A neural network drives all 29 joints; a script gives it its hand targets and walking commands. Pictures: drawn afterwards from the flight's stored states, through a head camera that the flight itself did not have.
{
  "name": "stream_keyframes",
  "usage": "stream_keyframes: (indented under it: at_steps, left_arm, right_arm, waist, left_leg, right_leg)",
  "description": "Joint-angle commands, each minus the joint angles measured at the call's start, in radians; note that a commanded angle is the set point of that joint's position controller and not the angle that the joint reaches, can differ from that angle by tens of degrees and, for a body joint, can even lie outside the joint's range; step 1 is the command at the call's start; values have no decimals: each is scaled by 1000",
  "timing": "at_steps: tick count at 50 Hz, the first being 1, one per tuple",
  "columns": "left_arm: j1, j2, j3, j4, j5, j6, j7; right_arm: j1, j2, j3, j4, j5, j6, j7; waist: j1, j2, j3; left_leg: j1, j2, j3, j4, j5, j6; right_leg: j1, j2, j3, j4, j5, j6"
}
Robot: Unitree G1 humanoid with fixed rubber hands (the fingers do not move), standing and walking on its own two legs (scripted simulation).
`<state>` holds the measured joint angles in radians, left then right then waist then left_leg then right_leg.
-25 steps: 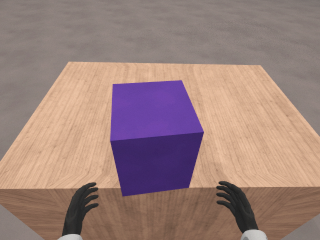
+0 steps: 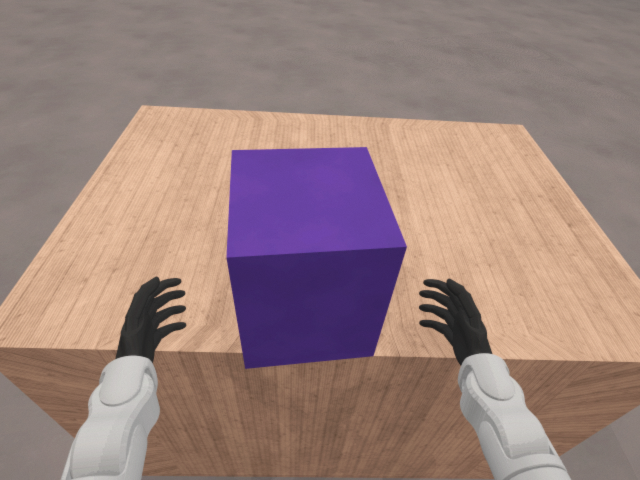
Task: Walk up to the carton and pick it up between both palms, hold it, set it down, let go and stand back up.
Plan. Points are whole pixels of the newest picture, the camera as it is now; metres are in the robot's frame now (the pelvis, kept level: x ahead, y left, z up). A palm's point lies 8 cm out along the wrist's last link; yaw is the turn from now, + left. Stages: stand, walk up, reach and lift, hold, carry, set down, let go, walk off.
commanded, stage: reach and lift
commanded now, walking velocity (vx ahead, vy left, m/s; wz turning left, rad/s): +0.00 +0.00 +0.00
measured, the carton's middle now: (305, 258) +0.43 +0.06 +0.04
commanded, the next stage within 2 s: none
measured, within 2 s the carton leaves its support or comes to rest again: neither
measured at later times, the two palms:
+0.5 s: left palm (138, 275) +0.31 +0.24 +0.11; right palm (472, 271) +0.37 -0.16 +0.11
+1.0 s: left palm (140, 214) +0.36 +0.24 +0.17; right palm (478, 209) +0.42 -0.16 +0.17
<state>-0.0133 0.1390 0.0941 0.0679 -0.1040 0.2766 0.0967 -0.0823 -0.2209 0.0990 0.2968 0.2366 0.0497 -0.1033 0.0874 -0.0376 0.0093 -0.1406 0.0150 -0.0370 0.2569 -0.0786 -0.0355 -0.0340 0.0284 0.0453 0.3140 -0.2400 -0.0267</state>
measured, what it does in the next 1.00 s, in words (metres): stands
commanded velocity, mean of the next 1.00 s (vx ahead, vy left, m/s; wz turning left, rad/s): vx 0.00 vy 0.00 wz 0.00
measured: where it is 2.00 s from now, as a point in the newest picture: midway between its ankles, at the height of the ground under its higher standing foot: outside the picture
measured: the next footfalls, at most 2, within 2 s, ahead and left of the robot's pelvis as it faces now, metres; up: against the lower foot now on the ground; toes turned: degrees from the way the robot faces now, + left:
none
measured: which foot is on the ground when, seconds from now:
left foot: down 0.00-1.00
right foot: down 0.00-1.00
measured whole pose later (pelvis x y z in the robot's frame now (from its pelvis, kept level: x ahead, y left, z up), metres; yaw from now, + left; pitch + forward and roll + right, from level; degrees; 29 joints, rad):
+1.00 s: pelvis -0.01 +0.00 +0.00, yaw -2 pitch +3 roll +0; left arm -0.62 0.25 0.25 0.18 -0.19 0.79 0.11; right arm -0.78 -0.37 0.08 0.53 0.38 0.49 -0.08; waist 0.09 0.00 -0.03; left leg -0.20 0.03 -0.01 0.18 -0.02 -0.04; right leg -0.12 0.04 0.06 0.26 -0.18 -0.02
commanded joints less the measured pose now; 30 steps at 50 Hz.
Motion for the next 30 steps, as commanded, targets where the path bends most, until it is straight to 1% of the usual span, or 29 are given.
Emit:
stream_keyframes:
  at_steps: [1,2,3,4,5,6,7,9,10,11,12,13,14,15,16,17,18,19,20,21,22,23,24,25,26,27,28,29,30]
  left_arm:
    - [-239,83,28,-168,-20,37,-10]
    - [-269,88,39,-180,-25,44,-11]
    - [-264,87,44,-173,-25,58,-11]
    - [-286,96,50,-180,-29,65,-13]
    - [-312,95,47,-208,-36,72,-11]
    - [-324,99,62,-207,-32,80,-9]
    - [-313,89,46,-244,-43,85,-6]
    - [-368,113,72,-253,-35,107,0]
    - [-386,128,80,-245,-43,119,4]
    - [-416,131,75,-236,-54,132,8]
    - [-410,118,66,-221,-64,148,10]
    - [-439,118,58,-215,-74,169,11]
    - [-456,125,78,-187,-72,192,12]
    - [-451,120,63,-205,-75,217,13]
    - [-452,124,73,-226,-72,242,15]
    - [-469,144,86,-254,-71,264,18]
    - [-488,153,103,-276,-68,281,19]
    - [-480,155,106,-304,-61,294,22]
    - [-492,143,113,-304,-61,308,21]
    - [-487,157,131,-306,-55,326,20]
    - [-497,151,142,-297,-49,342,16]
    - [-536,162,145,-308,-55,353,12]
    - [-525,151,142,-298,-55,374,8]
    - [-548,159,155,-292,-44,387,3]
    - [-576,164,157,-293,-49,401,0]
    - [-617,181,157,-309,-60,411,-1]
    - [-622,175,149,-301,-55,421,0]
    - [-638,180,162,-300,-55,429,3]
    - [-666,186,153,-316,-68,437,2]
  right_arm:
    - [-251,-124,-61,-130,21,32,-10]
    - [-295,-127,-57,-145,24,40,-9]
    - [-292,-145,-64,-125,27,50,-10]
    - [-316,-150,-54,-120,33,59,-9]
    - [-344,-150,-44,-124,42,70,-6]
    - [-372,-159,-45,-137,50,77,-4]
    - [-368,-168,-50,-154,59,83,-3]
    - [-435,-191,-72,-169,54,99,4]
    - [-469,-195,-62,-182,59,107,6]
    - [-496,-207,-73,-166,63,120,9]
    - [-503,-205,-69,-157,71,133,13]
    - [-523,-209,-68,-140,72,152,16]
    - [-549,-204,-70,-117,76,169,13]
    - [-549,-219,-71,-106,85,187,13]
    - [-553,-223,-69,-121,87,203,12]
    - [-574,-233,-66,-124,97,215,13]
    - [-604,-244,-66,-146,104,222,13]
    - [-616,-256,-59,-160,116,226,13]
    - [-625,-248,-58,-171,125,234,14]
    - [-644,-254,-49,-168,125,247,14]
    - [-647,-254,-53,-162,136,259,16]
    - [-684,-262,-58,-174,132,271,16]
    - [-671,-270,-52,-160,135,286,17]
    - [-685,-272,-67,-131,135,297,14]
    - [-722,-276,-62,-130,130,311,13]
    - [-752,-272,-69,-137,129,324,10]
    - [-757,-268,-77,-107,125,336,10]
    - [-775,-263,-78,-108,128,343,12]
    - [-797,-264,-71,-123,137,351,15]
  waist:
    - [-15,43,-156]
    - [-3,32,-189]
    - [-11,32,-167]
    - [-4,26,-190]
    - [-11,27,-207]
    - [-4,24,-203]
    - [-10,36,-242]
    - [-1,37,-259]
    - [7,21,-255]
    - [0,26,-244]
    - [12,29,-241]
    - [-2,31,-243]
    - [9,23,-237]
    - [0,42,-255]
    - [-3,44,-271]
    - [4,29,-296]
    - [9,39,-319]
    - [12,36,-349]
    - [11,26,-365]
    - [27,31,-375]
    - [17,23,-365]
    - [12,31,-382]
    - [-2,37,-355]
    - [2,50,-342]
    - [-1,36,-347]
    - [-10,18,-357]
    - [-14,24,-366]
    - [-3,44,-372]
    - [-13,32,-376]
  left_leg:
    - [254,-28,56,14,165,46]
    - [266,-23,51,16,180,46]
    - [279,-22,52,15,197,41]
    - [298,-19,45,13,203,44]
    - [309,-19,44,9,221,40]
    - [309,-18,44,12,224,41]
    - [339,-17,44,17,262,37]
    - [351,-15,44,14,263,31]
    - [330,-12,43,17,247,31]
    - [322,-9,45,18,207,30]
    - [335,-4,47,15,197,27]
    - [339,-6,48,17,190,28]
    - [331,-6,45,23,197,27]
    - [349,-7,47,18,216,28]
    - [361,-8,47,23,238,21]
    - [374,-6,46,19,268,25]
    - [375,-9,45,23,315,24]
    - [389,-12,47,27,367,20]
    - [413,-15,48,27,418,20]
    - [416,-17,47,19,444,24]
    - [417,-14,44,17,469,23]
    - [415,-14,50,12,453,27]
    - [415,-16,50,3,452,17]
    - [400,-17,56,-1,439,11]
    - [403,-19,50,-4,417,18]
    - [394,-19,51,3,413,21]
    - [401,-19,52,-4,415,21]
    - [401,-22,55,-3,411,21]
    - [396,-20,54,-5,417,20]
  right_leg:
    - [-172,-26,5,-117,130,28]
    - [-173,-22,1,-112,137,30]
    - [-177,-18,0,-115,147,29]
    - [-178,-18,0,-112,156,29]
    - [-182,-14,-5,-113,174,34]
    - [-182,-13,-1,-117,164,27]
    - [-172,-10,-6,-115,183,24]
    - [-202,-2,-9,-125,157,29]
    - [-210,-3,-9,-126,143,29]
    - [-219,-4,-9,-127,102,28]
    - [-229,-2,-16,-127,87,27]
    - [-251,-1,-11,-133,86,29]
    - [-251,-2,-14,-126,101,29]
    - [-244,2,-13,-127,118,32]
    - [-244,6,-8,-128,136,31]
    - [-229,6,-8,-124,171,37]
    - [-209,5,-4,-116,215,37]
    - [-189,7,-7,-108,262,44]
    - [-173,12,-7,-112,318,49]
    - [-152,10,-2,-106,357,54]
    - [-135,13,0,-112,381,54]
    - [-127,10,6,-117,384,58]
    - [-132,19,2,-130,371,60]
    - [-141,19,1,-133,358,58]
    - [-146,17,1,-132,361,61]
    - [-143,15,-1,-123,370,65]
    - [-149,14,-3,-118,374,69]
    - [-144,11,-1,-117,377,67]
    - [-144,14,-2,-120,381,66]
